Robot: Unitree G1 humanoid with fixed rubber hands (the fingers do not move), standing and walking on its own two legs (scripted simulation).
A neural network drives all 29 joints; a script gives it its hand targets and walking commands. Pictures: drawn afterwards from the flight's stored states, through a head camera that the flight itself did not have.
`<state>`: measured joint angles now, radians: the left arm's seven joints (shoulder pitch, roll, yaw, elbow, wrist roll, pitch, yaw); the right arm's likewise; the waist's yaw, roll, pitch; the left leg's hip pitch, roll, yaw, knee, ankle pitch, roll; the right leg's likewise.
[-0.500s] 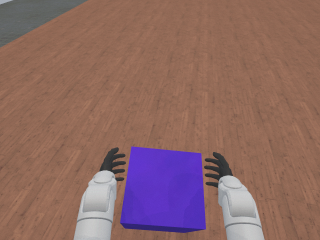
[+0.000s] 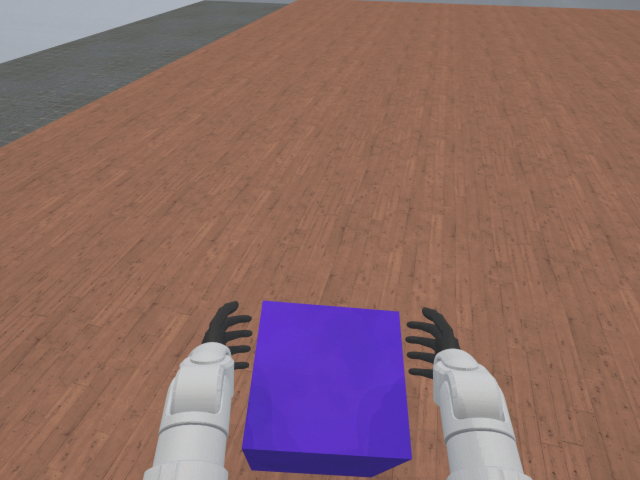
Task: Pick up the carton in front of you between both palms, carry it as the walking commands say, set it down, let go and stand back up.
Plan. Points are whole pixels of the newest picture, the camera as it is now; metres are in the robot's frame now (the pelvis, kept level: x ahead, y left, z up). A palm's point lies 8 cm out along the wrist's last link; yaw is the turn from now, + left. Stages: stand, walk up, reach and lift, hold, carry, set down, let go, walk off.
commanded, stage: hold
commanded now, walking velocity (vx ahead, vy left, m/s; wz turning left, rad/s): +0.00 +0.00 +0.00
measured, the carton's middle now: (321, 395) +0.32 +0.02 -0.12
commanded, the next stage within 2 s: set down in 0.42 s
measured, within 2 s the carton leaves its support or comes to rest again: neither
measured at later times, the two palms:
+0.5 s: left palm (226, 342) +0.30 +0.14 +0.04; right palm (448, 353) +0.30 -0.16 +0.03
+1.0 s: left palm (252, 361) +0.37 +0.14 -0.11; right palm (423, 386) +0.34 -0.15 -0.12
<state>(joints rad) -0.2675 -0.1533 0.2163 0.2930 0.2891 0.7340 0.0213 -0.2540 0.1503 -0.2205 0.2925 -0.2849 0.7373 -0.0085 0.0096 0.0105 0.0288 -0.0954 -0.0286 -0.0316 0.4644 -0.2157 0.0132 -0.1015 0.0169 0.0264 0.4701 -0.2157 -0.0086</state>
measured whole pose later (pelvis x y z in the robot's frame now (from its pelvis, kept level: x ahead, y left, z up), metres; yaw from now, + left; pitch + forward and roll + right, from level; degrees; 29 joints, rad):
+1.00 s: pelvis -0.01 +0.00 -0.05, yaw +0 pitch +20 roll +0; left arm -0.65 -0.13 0.43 0.63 0.39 0.25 0.03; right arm -0.56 0.22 -0.50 0.52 -0.37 0.26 -0.08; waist -0.04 0.02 0.06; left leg -0.88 -0.06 -0.06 0.84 -0.30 0.01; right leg -0.88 0.05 0.05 0.83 -0.29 0.01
